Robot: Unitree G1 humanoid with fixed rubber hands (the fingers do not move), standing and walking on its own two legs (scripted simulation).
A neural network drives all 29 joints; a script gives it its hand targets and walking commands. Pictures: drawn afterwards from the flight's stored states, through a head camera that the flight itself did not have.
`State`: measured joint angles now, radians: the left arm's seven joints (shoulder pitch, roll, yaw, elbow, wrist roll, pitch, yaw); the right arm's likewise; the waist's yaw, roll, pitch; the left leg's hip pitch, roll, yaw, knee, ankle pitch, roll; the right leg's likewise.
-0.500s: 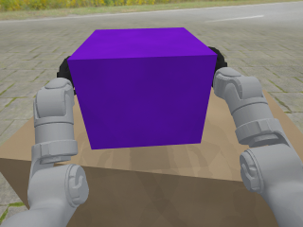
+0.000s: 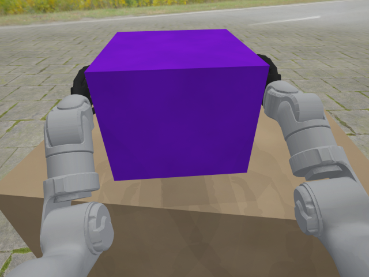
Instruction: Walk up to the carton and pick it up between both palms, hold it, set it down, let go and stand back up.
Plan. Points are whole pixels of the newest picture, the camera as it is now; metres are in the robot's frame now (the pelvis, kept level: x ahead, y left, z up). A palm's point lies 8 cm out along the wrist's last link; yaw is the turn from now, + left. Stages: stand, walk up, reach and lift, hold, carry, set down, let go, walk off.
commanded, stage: hold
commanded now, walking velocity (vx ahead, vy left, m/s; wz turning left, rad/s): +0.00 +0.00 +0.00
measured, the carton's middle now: (176, 96) +0.45 +0.00 +0.25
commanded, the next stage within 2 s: none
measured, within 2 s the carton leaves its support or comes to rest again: neither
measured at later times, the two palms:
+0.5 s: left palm (78, 104) +0.37 +0.20 +0.28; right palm (266, 88) +0.37 -0.17 +0.30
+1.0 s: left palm (80, 106) +0.36 +0.19 +0.28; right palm (269, 92) +0.37 -0.18 +0.29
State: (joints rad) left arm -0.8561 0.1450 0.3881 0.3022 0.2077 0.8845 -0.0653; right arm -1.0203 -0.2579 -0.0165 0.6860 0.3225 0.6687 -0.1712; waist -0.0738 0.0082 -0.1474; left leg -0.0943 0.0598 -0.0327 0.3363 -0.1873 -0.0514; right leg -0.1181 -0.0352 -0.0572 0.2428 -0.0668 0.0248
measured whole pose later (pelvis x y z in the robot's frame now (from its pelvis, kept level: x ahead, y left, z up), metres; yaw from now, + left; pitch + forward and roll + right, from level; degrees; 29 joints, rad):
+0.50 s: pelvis +0.00 +0.00 +0.00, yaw +0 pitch -3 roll -1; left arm -0.87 0.18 0.38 0.33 0.21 0.90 -0.09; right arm -1.04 -0.24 -0.02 0.70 0.32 0.69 -0.19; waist -0.08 -0.01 -0.15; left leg -0.10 0.06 -0.04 0.34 -0.19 -0.06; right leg -0.12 -0.03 -0.06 0.25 -0.07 0.02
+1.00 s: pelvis +0.00 +0.00 +0.00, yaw +0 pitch -4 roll -1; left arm -0.84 0.15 0.40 0.30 0.22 0.90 -0.08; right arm -1.01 -0.26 0.01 0.68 0.34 0.69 -0.18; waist -0.07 0.01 -0.14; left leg -0.07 0.06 -0.03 0.34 -0.19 -0.05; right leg -0.10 -0.04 -0.06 0.25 -0.08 0.02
